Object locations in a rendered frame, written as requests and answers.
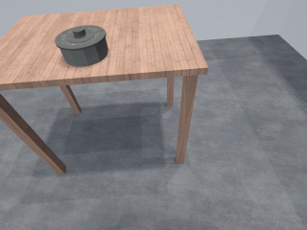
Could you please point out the knob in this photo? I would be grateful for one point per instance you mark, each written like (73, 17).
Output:
(79, 31)

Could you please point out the pot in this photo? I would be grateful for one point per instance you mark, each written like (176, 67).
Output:
(86, 57)

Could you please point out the lid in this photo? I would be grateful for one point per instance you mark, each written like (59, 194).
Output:
(93, 36)

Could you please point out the table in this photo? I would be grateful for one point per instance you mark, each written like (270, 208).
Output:
(143, 43)

